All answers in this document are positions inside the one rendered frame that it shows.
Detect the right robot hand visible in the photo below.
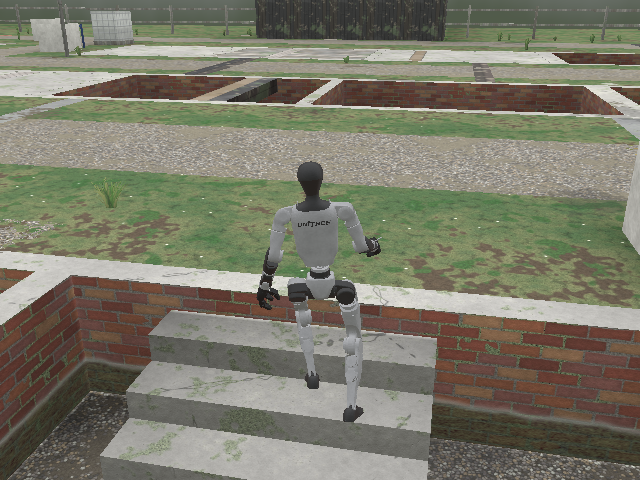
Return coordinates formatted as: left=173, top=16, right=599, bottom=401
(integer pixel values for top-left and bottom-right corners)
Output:
left=359, top=237, right=381, bottom=257

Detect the right robot forearm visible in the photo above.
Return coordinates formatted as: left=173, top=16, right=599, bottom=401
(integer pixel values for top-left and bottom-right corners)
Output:
left=363, top=236, right=378, bottom=253

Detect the left robot foot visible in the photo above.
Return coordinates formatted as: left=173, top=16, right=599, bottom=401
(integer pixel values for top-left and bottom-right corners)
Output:
left=305, top=371, right=320, bottom=389

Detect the robot right thigh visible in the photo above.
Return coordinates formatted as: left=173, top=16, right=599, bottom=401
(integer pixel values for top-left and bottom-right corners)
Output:
left=334, top=279, right=362, bottom=355

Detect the left robot forearm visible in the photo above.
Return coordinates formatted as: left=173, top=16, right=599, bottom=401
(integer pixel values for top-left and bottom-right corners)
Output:
left=259, top=247, right=278, bottom=290

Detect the robot right upper arm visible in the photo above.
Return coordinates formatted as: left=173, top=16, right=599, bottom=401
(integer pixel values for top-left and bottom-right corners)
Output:
left=334, top=202, right=369, bottom=253

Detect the left robot hand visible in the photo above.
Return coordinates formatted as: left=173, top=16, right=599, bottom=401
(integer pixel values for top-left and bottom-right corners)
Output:
left=256, top=287, right=280, bottom=310

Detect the robot left upper arm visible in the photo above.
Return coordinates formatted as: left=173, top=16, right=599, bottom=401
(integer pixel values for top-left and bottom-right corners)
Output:
left=267, top=206, right=293, bottom=263

